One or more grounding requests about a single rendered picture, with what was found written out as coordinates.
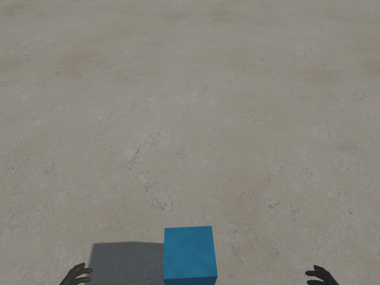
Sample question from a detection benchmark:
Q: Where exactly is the robot left hand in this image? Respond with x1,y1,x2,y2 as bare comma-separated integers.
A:
60,262,93,285

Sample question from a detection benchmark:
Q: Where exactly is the carton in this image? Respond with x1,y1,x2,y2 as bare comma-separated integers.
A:
163,226,218,285

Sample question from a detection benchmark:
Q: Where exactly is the robot right hand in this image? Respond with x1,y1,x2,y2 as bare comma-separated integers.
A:
305,265,339,285

